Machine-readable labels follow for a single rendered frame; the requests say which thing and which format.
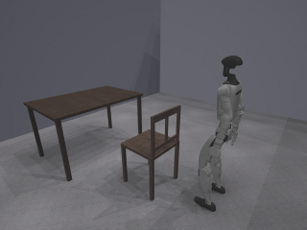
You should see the robot left foot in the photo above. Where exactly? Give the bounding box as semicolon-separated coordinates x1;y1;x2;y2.
194;196;216;212

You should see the robot right foot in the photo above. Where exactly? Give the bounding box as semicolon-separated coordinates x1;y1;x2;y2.
211;182;225;194

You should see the robot right forearm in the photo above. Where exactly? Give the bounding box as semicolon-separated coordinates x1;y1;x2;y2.
231;109;245;130

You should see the robot left upper arm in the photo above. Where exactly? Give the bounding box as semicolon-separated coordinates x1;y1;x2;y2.
217;84;233;122

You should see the chair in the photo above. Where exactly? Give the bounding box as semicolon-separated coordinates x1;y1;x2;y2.
121;104;181;201

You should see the robot right upper arm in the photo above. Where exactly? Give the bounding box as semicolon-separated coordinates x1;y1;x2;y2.
237;80;245;111

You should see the robot foot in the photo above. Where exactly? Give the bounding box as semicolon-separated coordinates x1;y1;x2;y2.
194;196;216;212
211;182;225;194

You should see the robot left forearm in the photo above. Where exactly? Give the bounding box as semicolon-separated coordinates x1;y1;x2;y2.
213;114;230;148

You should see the left robot hand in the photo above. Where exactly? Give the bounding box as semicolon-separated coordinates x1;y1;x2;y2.
206;146;221;167

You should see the right robot hand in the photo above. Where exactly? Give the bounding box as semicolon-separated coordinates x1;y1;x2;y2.
225;129;238;146

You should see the table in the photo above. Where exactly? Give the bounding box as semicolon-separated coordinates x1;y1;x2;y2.
24;85;143;181

